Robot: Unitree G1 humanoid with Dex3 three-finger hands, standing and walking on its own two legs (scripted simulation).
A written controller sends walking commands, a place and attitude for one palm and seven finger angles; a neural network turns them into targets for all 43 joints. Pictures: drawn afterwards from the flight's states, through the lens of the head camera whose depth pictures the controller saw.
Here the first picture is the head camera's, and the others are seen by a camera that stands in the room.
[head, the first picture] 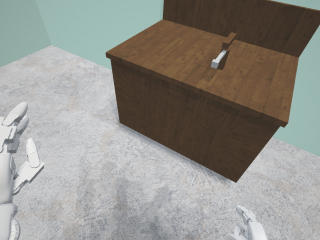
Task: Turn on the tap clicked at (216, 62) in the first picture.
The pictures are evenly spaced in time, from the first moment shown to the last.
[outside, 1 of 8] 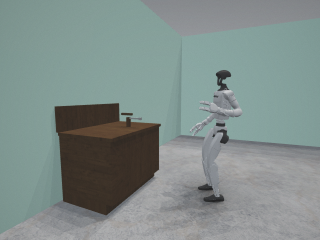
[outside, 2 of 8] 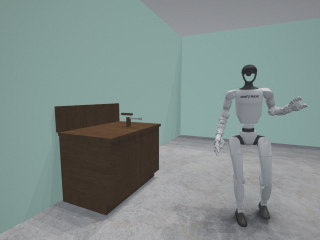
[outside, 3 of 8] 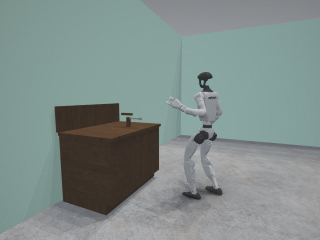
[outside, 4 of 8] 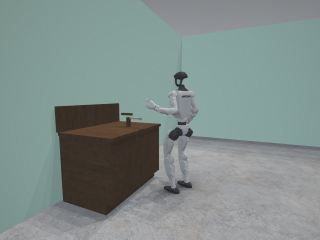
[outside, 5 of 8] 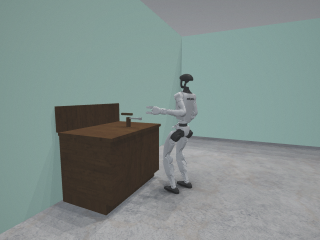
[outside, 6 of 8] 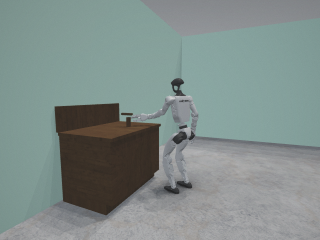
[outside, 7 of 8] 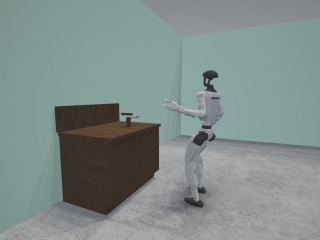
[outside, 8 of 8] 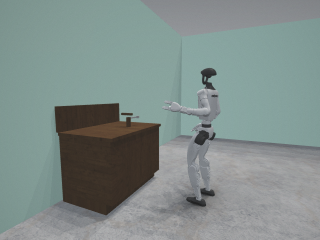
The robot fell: no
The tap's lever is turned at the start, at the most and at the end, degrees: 0 79 79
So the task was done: yes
